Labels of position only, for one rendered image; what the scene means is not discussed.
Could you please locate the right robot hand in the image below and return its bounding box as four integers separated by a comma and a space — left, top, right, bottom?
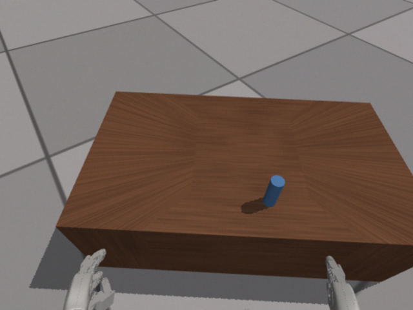
326, 256, 360, 310

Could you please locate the left robot hand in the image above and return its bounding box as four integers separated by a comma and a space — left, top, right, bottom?
63, 249, 115, 310

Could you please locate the can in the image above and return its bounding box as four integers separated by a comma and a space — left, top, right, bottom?
263, 175, 285, 207

